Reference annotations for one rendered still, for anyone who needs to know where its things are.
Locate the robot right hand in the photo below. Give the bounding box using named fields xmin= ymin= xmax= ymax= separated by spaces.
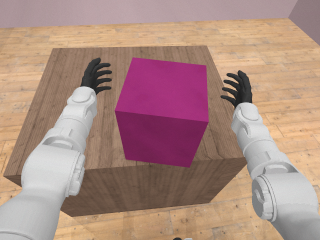
xmin=220 ymin=70 xmax=253 ymax=110

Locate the robot right upper arm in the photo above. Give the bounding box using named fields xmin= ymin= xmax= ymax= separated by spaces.
xmin=251 ymin=172 xmax=320 ymax=240

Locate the right robot forearm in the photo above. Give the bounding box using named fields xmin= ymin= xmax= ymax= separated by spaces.
xmin=231 ymin=102 xmax=319 ymax=212

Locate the robot left hand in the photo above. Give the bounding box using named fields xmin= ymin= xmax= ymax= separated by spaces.
xmin=80 ymin=57 xmax=112 ymax=95

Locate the left robot forearm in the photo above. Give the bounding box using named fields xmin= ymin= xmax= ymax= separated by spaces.
xmin=21 ymin=86 xmax=97 ymax=188

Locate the pedestal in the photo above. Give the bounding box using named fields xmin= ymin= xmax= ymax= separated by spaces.
xmin=3 ymin=45 xmax=248 ymax=217

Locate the robot left upper arm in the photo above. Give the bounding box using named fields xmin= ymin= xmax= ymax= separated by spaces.
xmin=0 ymin=144 xmax=86 ymax=240

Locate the carton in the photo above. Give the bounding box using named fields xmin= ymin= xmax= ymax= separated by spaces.
xmin=114 ymin=57 xmax=209 ymax=168

